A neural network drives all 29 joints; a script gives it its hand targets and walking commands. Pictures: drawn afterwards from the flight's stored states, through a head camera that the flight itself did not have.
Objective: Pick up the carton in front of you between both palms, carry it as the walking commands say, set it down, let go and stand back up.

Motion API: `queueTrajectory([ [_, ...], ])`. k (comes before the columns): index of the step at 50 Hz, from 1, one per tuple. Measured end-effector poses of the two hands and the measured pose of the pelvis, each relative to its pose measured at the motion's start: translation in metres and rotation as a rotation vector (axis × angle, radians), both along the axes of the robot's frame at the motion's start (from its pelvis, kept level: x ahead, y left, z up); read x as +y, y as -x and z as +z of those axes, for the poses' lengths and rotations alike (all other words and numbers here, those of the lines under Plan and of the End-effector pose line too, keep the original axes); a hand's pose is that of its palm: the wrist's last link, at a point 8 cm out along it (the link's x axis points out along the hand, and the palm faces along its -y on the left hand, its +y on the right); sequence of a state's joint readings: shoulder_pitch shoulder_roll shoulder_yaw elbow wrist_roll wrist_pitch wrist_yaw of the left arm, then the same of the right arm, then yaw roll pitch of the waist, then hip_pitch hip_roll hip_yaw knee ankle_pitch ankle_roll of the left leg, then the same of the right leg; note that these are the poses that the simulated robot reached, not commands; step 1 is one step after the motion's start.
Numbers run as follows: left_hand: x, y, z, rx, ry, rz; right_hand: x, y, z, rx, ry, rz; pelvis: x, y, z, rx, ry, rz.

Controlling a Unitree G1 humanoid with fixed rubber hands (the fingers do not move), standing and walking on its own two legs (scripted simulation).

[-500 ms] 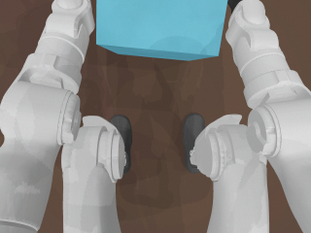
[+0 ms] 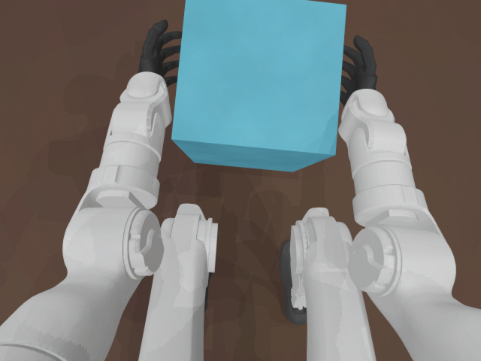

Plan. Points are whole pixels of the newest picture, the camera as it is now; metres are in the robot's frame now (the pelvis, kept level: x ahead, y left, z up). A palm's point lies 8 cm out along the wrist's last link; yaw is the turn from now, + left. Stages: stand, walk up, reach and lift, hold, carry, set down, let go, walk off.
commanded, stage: reach and lift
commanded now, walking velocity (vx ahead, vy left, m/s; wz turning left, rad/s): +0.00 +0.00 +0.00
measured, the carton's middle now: (252, 102) +0.51 +0.01 -0.14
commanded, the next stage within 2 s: none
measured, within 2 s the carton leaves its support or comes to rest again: neither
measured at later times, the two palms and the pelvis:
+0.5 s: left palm (114, 48) +0.48 +0.16 +0.08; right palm (424, 63) +0.47 -0.14 +0.08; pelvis +0.02 +0.00 +0.12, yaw +1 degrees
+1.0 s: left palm out of the picture +0.43 +0.16 +0.24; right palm out of the picture +0.43 -0.14 +0.24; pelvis +0.07 +0.00 +0.27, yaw +1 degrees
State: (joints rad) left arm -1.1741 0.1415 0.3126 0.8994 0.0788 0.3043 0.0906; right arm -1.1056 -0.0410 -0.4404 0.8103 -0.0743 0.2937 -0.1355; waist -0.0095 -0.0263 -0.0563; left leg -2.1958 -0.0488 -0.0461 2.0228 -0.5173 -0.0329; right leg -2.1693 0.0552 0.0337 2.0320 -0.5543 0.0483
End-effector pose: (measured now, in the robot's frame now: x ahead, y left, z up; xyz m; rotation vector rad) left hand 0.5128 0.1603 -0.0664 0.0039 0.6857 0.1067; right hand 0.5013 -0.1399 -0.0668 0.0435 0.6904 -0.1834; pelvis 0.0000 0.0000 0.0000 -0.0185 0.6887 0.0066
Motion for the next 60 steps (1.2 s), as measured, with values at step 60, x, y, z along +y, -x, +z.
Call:
queueTrajectory([
  [60,-0.006,0.103,0.366,-0.005,0.019,0.058,-0.006,0.086,0.369,-0.007,0.002,0.05,-0.003,-0.091,0.316,-0.456,-0.021,0.015],
])
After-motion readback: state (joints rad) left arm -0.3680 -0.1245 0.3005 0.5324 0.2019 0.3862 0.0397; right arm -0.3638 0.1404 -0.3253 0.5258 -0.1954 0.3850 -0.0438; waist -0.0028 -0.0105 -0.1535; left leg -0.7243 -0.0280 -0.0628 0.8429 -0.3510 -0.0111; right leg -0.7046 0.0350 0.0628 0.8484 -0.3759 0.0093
